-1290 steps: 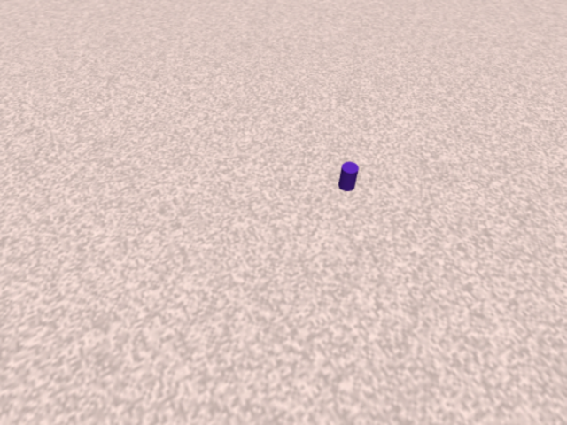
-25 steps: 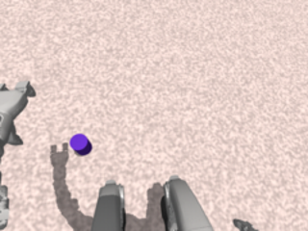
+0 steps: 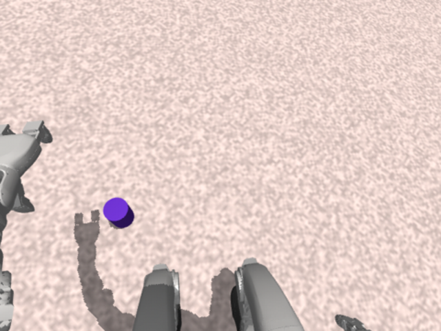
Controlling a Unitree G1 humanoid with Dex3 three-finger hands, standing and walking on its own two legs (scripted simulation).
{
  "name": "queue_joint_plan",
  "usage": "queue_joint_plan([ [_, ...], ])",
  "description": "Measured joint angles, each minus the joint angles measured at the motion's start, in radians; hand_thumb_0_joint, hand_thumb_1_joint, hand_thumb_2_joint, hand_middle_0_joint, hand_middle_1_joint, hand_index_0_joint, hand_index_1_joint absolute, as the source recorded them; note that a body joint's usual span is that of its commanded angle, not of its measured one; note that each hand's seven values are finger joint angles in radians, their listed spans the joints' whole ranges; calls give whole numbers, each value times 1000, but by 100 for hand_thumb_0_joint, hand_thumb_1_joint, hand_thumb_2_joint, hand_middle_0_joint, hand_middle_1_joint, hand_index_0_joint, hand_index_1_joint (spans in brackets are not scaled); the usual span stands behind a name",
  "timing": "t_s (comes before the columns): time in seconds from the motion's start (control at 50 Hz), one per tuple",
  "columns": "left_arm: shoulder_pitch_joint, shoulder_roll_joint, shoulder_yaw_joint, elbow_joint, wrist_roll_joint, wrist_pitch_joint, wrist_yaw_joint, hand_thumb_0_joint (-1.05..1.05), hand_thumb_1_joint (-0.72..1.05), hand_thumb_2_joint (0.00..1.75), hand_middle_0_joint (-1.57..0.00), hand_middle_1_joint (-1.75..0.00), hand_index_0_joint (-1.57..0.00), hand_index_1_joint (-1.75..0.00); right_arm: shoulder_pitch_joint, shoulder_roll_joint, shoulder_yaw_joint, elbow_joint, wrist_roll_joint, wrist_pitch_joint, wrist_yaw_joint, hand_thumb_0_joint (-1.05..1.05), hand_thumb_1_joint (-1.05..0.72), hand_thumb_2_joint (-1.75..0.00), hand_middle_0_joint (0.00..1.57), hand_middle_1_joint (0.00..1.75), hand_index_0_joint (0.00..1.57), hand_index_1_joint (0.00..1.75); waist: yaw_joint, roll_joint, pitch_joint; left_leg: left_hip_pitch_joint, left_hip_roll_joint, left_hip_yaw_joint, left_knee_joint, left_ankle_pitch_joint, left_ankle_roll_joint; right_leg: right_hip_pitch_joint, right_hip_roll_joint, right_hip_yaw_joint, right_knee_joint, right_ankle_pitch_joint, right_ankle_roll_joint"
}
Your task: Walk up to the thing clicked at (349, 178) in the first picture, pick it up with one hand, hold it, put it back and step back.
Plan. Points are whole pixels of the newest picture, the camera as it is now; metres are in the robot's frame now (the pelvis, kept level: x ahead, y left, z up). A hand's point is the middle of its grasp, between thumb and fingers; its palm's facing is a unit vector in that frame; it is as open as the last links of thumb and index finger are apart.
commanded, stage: go down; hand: left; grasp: from above
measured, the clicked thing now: (119, 213) +0.46 +0.28 -0.57
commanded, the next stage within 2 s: approach in 0.04 s
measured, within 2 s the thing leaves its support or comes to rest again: neither
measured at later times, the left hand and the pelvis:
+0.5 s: hand (44, 185) +0.41 +0.33 -0.14, palm faces -0.47 -0.03 -0.88, open 14.2 cm; pelvis -0.01 +0.00 -0.04, yaw -1 degrees
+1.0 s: hand (107, 210) +0.42 +0.28 -0.40, palm faces -0.47 -0.04 -0.88, open 13.8 cm; pelvis -0.05 -0.01 -0.23, yaw -3 degrees
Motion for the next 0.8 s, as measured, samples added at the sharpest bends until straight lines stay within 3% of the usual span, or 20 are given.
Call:
queue_joint_plan([
  [0.24, -5, 1, -10, 19, 4, 3, 4, 1, -58, 101, -8, -109, -7, -110, 10, 1, 0, 4, -2, 0, -2, 0, -92, -90, 20, 30, 21, 30, 3, 1, 1, 33, -1, 2, -32, 7, 0, 33, -1, 2, -32, 7, -2],
  [0.38, -58, 10, -39, 124, 10, -9, 30, 1, -59, 102, -8, -107, -6, -108, 12, -7, 7, -3, -8, -13, 2, 0, -91, -90, 20, 30, 21, 30, -9, -8, -10, -11, -2, 5, -1, 0, 1, -15, -2, 5, 5, -3, -4],
  [0.46, -108, 20, -47, 191, 45, -30, 65, 1, -58, 100, -8, -107, -7, -108, 8, -23, 10, -13, -21, -24, 14, 0, -91, -90, 20, 30, 21, 30, -21, -13, -20, -113, -6, 2, 86, -22, 1, -119, -4, 3, 98, -29, -9],
  [0.62, -193, 43, -5, 224, 132, -53, 137, 0, -54, 96, -8, -112, -9, -111, -29, -45, 4, -14, -59, -33, 53, 0, -91, -90, 20, 30, 21, 30, -41, -20, -20, -421, -14, -10, 351, -73, 2, -425, -6, -4, 368, -86, 3],
  [0.8, -277, 43, 20, 245, 163, -23, 170, 1, -51, 94, -9, -116, -11, -113, -69, -4, 5, 14, -82, -61, 84, 0, -92, -90, 20, 30, 20, 30, -64, -25, 29, -687, -32, -26, 593, -81, -3, -684, -15, -14, 615, -107, 7],
])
